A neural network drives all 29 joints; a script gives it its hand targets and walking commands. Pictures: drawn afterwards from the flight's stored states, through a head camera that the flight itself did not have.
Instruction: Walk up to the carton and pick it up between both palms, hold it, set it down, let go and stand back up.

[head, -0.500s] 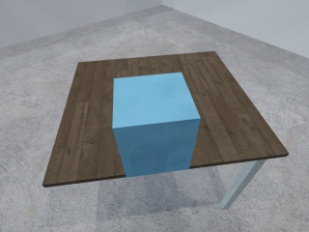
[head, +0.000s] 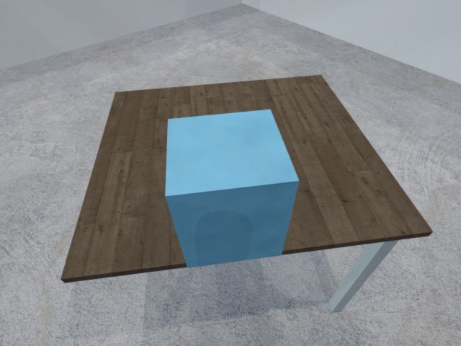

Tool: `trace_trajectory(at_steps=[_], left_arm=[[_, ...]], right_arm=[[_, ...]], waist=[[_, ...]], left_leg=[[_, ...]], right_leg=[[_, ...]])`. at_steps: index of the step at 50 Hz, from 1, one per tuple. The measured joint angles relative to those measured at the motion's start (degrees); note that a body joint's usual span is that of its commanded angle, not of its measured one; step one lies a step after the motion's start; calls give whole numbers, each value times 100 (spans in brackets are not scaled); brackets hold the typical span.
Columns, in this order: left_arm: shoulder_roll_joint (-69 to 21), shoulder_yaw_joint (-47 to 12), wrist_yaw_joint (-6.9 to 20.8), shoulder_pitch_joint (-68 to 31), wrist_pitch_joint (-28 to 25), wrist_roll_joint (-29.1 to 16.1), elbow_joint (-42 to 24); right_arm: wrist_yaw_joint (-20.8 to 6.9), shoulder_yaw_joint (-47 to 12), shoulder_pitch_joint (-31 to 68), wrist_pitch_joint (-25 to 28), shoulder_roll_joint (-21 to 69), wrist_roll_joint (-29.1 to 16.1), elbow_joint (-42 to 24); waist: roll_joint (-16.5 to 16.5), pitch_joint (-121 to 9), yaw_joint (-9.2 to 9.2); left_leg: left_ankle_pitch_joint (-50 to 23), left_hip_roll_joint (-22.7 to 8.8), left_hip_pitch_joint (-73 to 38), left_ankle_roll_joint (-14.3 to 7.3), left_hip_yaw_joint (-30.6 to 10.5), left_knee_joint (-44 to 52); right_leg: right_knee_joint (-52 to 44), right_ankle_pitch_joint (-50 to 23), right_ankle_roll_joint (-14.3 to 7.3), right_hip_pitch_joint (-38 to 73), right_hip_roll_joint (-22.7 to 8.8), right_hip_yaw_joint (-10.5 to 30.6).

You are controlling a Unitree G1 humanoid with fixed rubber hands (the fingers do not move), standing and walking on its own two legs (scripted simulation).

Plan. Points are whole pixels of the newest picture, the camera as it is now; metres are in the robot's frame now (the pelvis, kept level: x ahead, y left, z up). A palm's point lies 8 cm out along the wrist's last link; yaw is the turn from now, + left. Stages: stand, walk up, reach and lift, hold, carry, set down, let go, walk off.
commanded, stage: stand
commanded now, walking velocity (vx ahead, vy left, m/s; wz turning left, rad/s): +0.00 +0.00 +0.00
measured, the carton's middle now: (227, 190) +0.42 +0.03 +0.02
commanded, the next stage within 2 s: none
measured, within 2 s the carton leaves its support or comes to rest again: neither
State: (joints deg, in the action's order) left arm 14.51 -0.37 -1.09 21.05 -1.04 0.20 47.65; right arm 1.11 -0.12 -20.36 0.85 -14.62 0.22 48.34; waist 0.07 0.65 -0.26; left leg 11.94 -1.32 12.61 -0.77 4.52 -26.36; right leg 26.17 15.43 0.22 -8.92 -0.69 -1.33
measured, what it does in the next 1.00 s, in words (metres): stands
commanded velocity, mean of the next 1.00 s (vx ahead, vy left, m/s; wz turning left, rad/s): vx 0.00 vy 0.00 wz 0.00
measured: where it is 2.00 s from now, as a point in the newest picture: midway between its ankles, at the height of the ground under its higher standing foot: outside the picture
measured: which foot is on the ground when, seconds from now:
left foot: down 0.00-1.00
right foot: down 0.00-1.00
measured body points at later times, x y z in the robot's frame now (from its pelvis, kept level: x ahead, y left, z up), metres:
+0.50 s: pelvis +0.00 +0.00 +0.00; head +0.00 +0.00 +0.45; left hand +0.03 +0.26 -0.14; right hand +0.03 -0.26 -0.14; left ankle +0.03 +0.11 -0.74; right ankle -0.01 -0.12 -0.74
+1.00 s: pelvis +0.01 +0.00 +0.00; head +0.01 +0.00 +0.45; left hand +0.02 +0.25 -0.14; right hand +0.02 -0.25 -0.14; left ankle +0.03 +0.11 -0.74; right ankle -0.01 -0.12 -0.74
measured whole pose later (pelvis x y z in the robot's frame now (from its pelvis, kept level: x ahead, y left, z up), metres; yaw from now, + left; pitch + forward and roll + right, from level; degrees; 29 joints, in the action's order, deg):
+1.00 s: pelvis +0.01 +0.00 +0.00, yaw +0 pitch -2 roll +0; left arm 12.7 -0.8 -1.9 20.8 -0.8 0.0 54.5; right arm 2.0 -0.6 -20.2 0.7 -12.9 0.1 55.2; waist -0.1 1.0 -0.2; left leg 11.5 -1.2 11.3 -0.6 4.5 -24.4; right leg 24.0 14.8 0.3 -7.5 -0.7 -1.3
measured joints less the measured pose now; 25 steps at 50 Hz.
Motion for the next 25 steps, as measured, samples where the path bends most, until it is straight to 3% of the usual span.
trace_trajectory(at_steps=[25], left_arm=[[-64, -7, -37, -7, 13, -15, 367]], right_arm=[[47, -19, -5, -7, 59, -9, 367]], waist=[[-6, 16, 6]], left_leg=[[-46, -1, -78, 11, -2, 134]], right_leg=[[-150, -56, -2, 85, 8, 0]])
